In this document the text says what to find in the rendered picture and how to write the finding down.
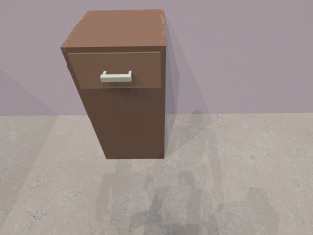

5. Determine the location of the handle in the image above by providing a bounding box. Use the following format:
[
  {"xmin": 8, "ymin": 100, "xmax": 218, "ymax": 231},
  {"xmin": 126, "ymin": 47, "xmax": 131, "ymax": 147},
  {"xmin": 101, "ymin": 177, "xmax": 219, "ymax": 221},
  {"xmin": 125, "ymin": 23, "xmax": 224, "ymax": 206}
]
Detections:
[{"xmin": 100, "ymin": 70, "xmax": 132, "ymax": 82}]

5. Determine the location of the drawer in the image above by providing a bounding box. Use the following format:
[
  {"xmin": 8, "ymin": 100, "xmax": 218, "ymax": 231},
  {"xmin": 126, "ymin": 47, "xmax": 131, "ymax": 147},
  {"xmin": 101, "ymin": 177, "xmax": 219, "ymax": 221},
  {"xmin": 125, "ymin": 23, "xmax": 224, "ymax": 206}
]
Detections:
[{"xmin": 68, "ymin": 51, "xmax": 160, "ymax": 88}]

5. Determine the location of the cabinet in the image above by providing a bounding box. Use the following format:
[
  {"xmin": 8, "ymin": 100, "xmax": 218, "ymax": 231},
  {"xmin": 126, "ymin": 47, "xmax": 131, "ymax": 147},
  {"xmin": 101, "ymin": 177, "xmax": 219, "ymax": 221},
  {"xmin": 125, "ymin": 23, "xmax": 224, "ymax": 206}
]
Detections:
[{"xmin": 60, "ymin": 9, "xmax": 166, "ymax": 159}]

